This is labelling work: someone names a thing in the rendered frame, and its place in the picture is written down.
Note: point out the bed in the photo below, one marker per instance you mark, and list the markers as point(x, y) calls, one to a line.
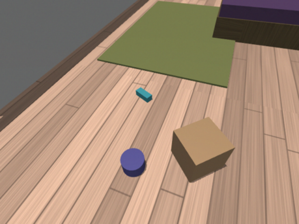
point(273, 23)

